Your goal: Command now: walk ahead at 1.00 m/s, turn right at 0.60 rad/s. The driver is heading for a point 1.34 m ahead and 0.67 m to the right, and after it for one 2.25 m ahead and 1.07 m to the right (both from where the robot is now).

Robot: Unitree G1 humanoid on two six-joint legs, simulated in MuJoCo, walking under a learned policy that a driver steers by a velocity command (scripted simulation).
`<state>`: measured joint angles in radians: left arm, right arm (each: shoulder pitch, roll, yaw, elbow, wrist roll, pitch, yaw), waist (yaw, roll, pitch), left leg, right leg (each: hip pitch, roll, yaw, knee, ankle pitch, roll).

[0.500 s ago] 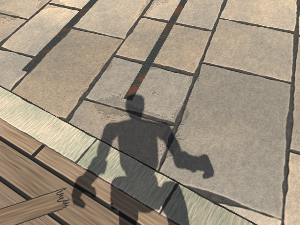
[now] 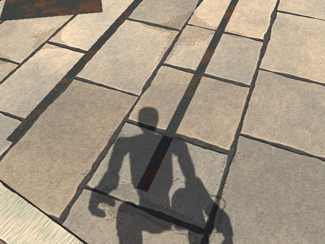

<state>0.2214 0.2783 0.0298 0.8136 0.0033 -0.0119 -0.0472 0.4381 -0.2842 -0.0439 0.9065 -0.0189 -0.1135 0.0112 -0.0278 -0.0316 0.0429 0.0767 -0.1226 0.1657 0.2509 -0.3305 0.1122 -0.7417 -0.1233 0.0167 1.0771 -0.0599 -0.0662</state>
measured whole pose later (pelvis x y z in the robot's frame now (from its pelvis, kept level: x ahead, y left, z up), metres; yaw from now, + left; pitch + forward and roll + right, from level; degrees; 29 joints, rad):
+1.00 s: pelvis +0.87 -0.26 -0.03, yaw -53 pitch +2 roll +2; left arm -0.10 0.31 0.00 0.57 0.04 -0.01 -0.09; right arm 0.55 -0.28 -0.03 0.92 -0.03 -0.09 -0.01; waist -0.09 -0.04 0.04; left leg 0.27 0.02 0.31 0.25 -0.45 -0.07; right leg -0.70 0.02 -0.13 0.75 -0.09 -0.18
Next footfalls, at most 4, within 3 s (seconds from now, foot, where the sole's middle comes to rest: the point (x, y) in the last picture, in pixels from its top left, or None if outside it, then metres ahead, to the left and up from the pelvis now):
0.18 right None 0.36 -0.06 -0.77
0.58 left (169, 173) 0.82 -0.03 -0.77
1.04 right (253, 145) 0.97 -0.46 -0.77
1.48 left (289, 92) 1.35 -0.75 -0.77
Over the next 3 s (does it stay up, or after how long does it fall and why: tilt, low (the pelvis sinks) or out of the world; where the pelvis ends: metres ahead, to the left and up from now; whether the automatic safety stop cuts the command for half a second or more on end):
stays up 2.31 -1.17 0.01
